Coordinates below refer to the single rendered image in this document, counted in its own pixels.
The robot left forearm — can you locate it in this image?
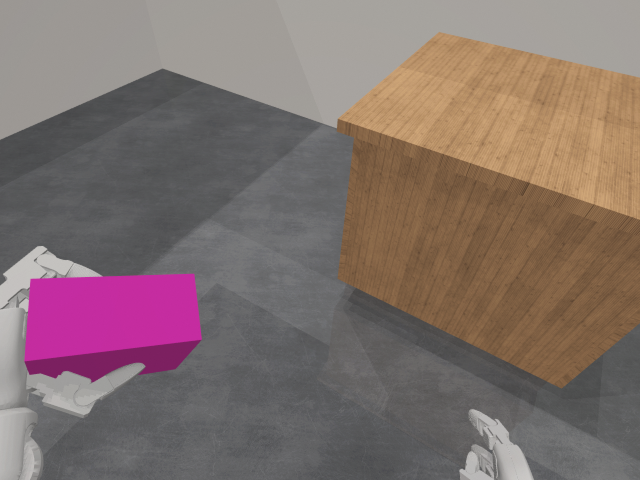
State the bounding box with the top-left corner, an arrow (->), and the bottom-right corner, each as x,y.
0,407 -> 44,480

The robot right hand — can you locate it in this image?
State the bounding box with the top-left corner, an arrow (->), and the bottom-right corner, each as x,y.
460,409 -> 534,480

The sponge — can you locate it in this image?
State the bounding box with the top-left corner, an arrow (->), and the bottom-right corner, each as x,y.
24,274 -> 202,382

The table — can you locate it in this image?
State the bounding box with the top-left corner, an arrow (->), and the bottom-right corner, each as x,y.
337,32 -> 640,389

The robot left hand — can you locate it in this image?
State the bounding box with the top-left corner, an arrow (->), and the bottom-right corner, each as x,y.
0,246 -> 146,418

